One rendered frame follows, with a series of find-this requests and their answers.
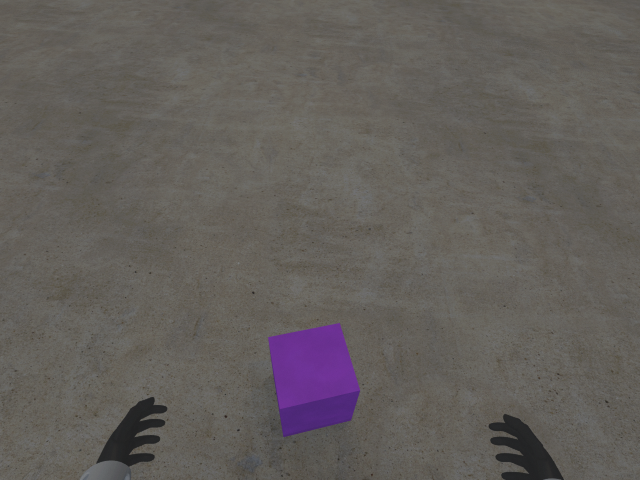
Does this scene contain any right robot hand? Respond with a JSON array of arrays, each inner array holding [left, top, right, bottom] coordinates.
[[489, 414, 564, 480]]

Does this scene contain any robot left forearm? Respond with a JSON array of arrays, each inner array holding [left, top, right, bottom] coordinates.
[[80, 460, 131, 480]]

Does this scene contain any carton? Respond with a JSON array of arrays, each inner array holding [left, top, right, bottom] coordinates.
[[268, 323, 360, 437]]

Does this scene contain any left robot hand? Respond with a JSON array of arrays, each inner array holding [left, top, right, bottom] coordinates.
[[96, 397, 167, 466]]

